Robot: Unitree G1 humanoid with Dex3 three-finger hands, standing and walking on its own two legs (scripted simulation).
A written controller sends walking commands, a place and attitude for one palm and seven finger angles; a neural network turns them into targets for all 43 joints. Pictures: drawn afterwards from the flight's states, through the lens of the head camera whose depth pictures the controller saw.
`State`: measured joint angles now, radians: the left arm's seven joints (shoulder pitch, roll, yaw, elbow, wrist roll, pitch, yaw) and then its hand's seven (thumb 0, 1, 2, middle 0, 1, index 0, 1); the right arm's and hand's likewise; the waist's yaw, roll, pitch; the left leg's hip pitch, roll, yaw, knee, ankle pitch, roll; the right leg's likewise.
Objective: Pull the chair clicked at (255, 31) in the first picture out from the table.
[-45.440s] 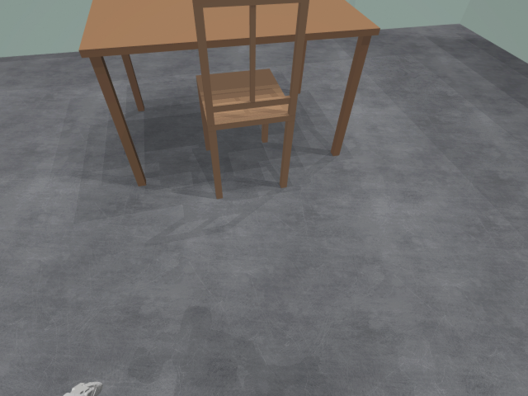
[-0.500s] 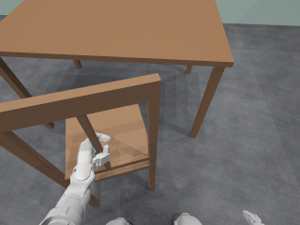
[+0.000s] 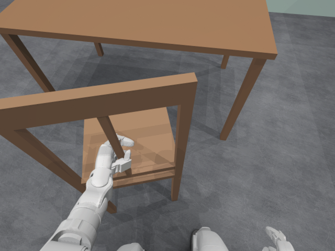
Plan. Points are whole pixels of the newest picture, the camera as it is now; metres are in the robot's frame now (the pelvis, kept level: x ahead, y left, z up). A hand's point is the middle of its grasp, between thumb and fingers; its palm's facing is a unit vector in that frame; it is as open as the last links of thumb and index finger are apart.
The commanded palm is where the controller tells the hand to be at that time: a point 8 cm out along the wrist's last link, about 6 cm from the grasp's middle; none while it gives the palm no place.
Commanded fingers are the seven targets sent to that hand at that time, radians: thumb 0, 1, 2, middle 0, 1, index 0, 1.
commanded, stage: step backward, pulling the chair out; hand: left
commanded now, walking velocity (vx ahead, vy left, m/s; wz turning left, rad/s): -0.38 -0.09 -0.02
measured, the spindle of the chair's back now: (118, 150) +0.36 +0.14 -0.04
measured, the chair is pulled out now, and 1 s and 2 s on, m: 0.33 0.52 0.69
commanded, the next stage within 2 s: stop walking, hand still on the chair in 1.16 s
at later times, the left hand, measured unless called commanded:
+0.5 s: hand (123, 189) +0.26 +0.12 -0.06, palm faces -0.04 -0.98 -0.17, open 5.0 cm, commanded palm +0.24 +0.17 -0.06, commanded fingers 0.00 0.90 0.90 -0.50 -1.45 -0.50 -1.45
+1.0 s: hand (117, 245) +0.14 +0.12 -0.05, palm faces -0.05 -0.98 -0.17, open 5.0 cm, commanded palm +0.12 +0.17 -0.05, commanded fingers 0.00 0.90 0.90 -0.50 -1.45 -0.50 -1.45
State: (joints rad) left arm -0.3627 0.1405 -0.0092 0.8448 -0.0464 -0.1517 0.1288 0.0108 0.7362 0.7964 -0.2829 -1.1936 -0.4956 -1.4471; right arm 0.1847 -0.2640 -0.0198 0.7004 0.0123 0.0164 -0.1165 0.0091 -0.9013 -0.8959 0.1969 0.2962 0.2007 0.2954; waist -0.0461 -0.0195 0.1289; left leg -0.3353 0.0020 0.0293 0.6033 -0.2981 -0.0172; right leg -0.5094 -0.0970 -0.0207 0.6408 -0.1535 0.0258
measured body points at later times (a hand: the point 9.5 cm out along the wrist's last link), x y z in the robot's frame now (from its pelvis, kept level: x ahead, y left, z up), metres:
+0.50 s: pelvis -0.07 +0.01 +0.01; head +0.01 +0.00 +0.45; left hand +0.26 +0.17 -0.04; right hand +0.05 -0.26 -0.11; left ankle -0.03 +0.15 -0.72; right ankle -0.05 -0.11 -0.72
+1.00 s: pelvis -0.19 +0.01 +0.01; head -0.12 +0.00 +0.45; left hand +0.14 +0.17 -0.04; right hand -0.09 -0.25 -0.12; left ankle -0.13 +0.15 -0.72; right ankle -0.19 -0.11 -0.72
